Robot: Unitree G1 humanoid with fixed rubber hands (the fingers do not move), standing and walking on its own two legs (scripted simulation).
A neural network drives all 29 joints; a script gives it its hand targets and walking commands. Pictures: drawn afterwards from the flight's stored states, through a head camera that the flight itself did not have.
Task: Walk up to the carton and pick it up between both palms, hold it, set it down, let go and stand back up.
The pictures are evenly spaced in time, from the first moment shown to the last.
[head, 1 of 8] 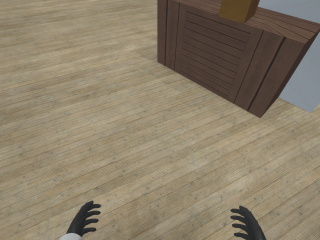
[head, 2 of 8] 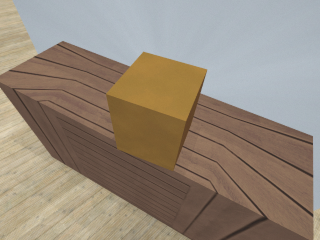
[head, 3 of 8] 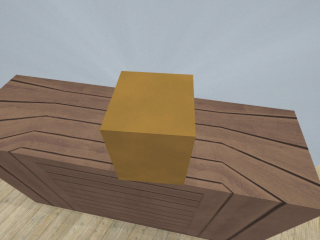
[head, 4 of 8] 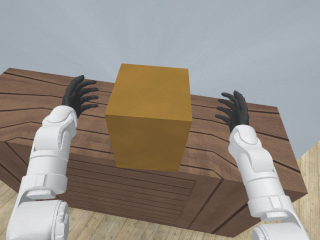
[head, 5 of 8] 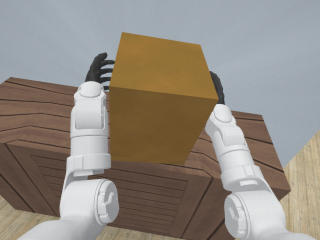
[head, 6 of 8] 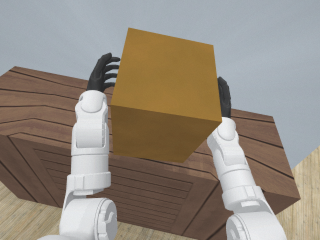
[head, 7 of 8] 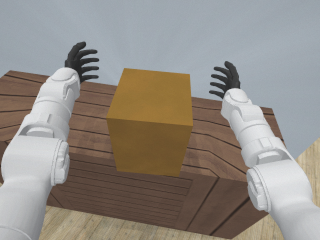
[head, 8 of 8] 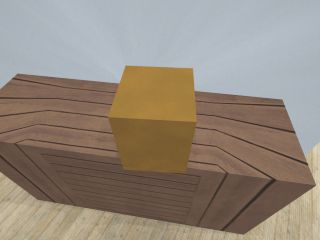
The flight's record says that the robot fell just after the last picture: no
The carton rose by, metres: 0.19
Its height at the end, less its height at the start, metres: +0.00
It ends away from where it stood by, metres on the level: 0.02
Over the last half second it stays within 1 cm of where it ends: yes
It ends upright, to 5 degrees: yes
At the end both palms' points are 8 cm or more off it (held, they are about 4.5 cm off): yes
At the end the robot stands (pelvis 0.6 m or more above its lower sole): yes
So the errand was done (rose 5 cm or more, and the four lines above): yes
